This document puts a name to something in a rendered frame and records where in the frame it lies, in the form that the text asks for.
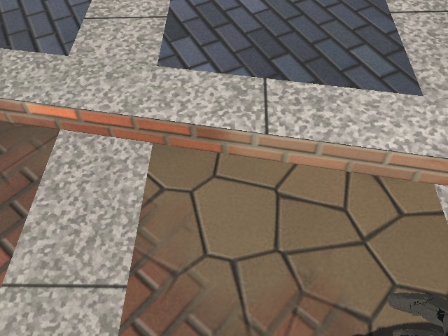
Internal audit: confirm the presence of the right robot hand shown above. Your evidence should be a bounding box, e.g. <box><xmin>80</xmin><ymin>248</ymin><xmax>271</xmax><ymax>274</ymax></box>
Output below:
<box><xmin>388</xmin><ymin>292</ymin><xmax>448</xmax><ymax>336</ymax></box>

